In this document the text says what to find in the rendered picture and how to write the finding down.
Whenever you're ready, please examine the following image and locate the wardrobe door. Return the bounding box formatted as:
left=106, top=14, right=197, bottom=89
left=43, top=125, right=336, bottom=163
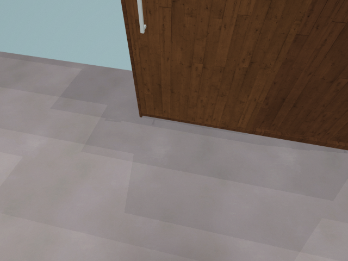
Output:
left=251, top=0, right=348, bottom=143
left=125, top=0, right=312, bottom=131

